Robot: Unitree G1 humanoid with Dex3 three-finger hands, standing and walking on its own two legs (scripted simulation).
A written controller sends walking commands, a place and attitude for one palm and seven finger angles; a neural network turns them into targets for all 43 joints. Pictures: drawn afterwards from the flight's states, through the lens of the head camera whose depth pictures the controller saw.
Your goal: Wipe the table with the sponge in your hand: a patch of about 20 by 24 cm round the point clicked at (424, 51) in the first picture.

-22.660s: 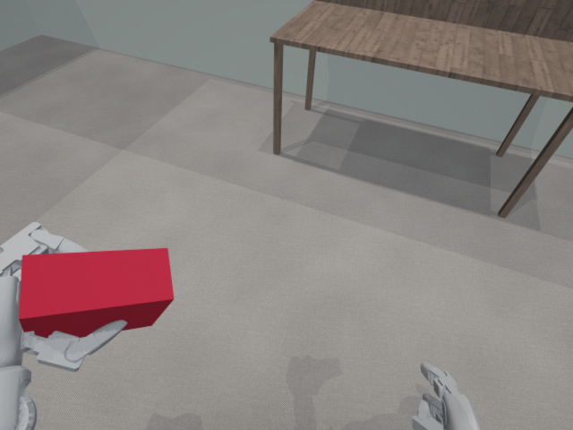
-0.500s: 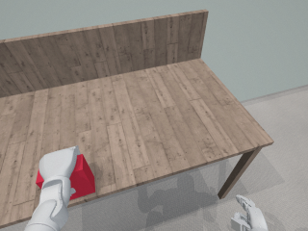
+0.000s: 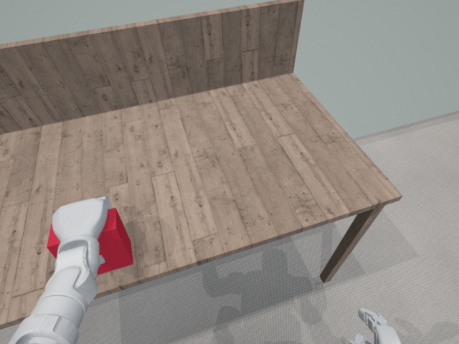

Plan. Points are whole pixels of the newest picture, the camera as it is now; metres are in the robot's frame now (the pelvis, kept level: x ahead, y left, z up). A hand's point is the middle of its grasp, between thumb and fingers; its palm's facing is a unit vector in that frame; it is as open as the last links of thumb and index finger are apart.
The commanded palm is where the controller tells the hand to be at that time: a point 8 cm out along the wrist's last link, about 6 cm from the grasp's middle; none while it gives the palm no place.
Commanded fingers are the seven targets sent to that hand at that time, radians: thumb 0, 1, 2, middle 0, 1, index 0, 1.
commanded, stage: wipe forward along the first lane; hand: left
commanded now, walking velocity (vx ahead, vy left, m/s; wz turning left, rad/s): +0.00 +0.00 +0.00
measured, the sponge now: (98, 250) +0.29 +0.31 -0.06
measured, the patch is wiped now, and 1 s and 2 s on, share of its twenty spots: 0.15 0.45 0.50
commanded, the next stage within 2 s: slide across to the middle lane in 1.34 s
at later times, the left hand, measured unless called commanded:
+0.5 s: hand (92, 212) +0.35 +0.33 -0.02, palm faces -0.15 +0.02 -0.99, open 9.9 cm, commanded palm +0.34 +0.32 +0.01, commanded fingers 0.00 0.10 1.30 -1.20 -1.60 -1.20 -1.60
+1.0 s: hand (88, 189) +0.41 +0.36 -0.02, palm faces -0.17 +0.03 -0.99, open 9.9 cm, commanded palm +0.41 +0.34 +0.02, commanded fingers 0.00 0.10 1.30 -1.20 -1.60 -1.20 -1.60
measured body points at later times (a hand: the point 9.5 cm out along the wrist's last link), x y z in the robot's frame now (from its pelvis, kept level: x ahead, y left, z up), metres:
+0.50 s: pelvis -0.01 +0.00 -0.02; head +0.05 -0.02 +0.43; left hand +0.35 +0.33 +0.04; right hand +0.08 -0.27 -0.15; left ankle +0.04 +0.11 -0.72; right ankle +0.02 -0.09 -0.72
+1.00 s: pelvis -0.01 +0.02 -0.03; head +0.08 +0.03 +0.41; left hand +0.41 +0.36 +0.04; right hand +0.05 -0.26 -0.15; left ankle +0.04 +0.11 -0.72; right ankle +0.01 -0.09 -0.72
